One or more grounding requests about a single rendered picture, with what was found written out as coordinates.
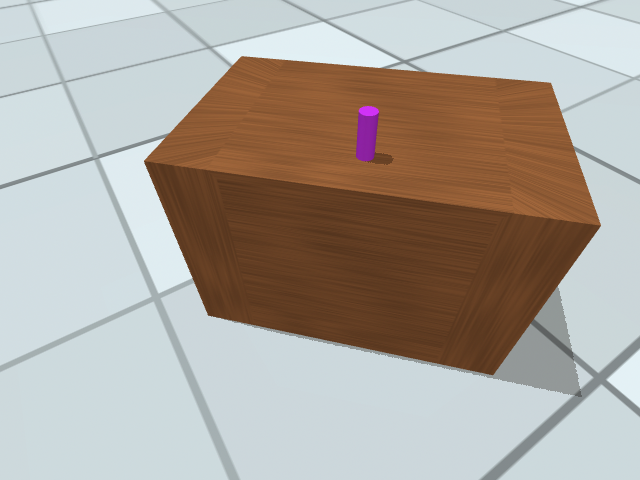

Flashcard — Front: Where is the can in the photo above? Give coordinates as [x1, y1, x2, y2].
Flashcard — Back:
[356, 106, 379, 161]

